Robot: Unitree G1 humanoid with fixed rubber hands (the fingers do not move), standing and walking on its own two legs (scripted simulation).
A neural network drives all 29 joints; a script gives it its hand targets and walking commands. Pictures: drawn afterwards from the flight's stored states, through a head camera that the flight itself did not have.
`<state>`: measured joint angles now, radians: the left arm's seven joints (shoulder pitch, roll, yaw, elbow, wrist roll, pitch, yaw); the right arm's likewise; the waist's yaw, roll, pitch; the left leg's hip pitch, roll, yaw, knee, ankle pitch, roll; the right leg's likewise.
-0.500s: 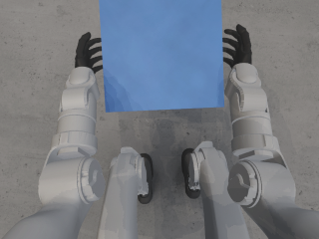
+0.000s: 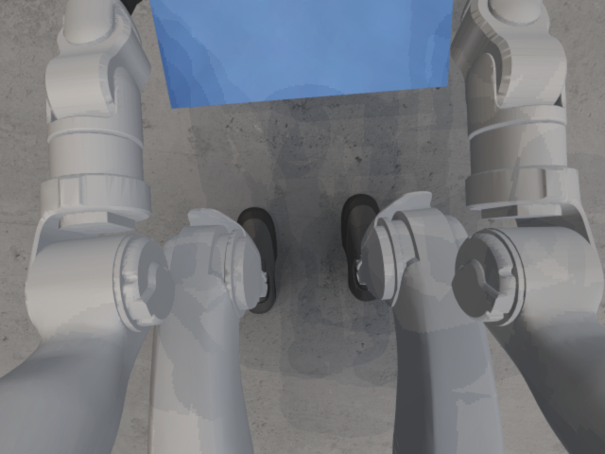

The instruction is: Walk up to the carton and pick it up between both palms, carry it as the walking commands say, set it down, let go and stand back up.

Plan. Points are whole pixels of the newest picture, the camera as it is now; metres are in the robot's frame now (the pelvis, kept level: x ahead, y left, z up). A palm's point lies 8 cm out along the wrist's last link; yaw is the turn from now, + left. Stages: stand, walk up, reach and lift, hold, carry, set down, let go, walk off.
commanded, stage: set down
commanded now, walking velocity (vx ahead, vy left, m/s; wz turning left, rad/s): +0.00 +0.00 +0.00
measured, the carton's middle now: out of the picture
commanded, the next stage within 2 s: none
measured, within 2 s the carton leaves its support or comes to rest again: rests again in 1.16 s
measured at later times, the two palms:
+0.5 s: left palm out of the picture +0.57 +0.16 -0.23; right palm out of the picture +0.56 -0.19 -0.21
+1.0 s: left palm out of the picture +0.57 +0.17 -0.26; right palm out of the picture +0.57 -0.19 -0.24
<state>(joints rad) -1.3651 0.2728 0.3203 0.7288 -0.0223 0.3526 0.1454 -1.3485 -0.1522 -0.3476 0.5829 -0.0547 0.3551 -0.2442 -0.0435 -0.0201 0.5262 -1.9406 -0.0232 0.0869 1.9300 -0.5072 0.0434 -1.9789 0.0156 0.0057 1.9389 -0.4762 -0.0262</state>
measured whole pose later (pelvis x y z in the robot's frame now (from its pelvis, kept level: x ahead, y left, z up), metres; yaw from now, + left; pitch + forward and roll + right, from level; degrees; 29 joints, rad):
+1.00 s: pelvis +0.02 +0.00 -0.06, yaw +0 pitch +32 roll +2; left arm -1.52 0.40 0.19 1.07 -0.14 0.22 0.10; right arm -1.52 -0.30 -0.23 0.98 0.02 0.24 -0.13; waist -0.05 -0.02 0.52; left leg -2.14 -0.03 0.09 2.16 -0.58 0.05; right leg -2.18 0.02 0.00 2.16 -0.55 -0.03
